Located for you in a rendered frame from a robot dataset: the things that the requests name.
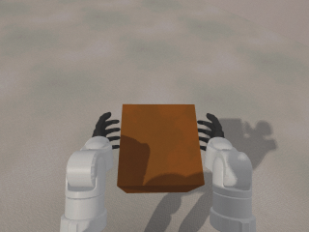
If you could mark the right robot hand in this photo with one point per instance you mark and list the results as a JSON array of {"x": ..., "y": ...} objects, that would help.
[{"x": 214, "y": 125}]

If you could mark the carton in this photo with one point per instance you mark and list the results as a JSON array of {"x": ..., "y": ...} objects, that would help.
[{"x": 159, "y": 149}]

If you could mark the robot right forearm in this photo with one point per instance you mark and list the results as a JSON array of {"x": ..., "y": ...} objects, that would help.
[{"x": 232, "y": 187}]

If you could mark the robot left forearm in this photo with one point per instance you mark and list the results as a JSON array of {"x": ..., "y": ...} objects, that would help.
[{"x": 86, "y": 185}]

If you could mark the left robot hand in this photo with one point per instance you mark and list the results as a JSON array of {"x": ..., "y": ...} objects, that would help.
[{"x": 101, "y": 125}]

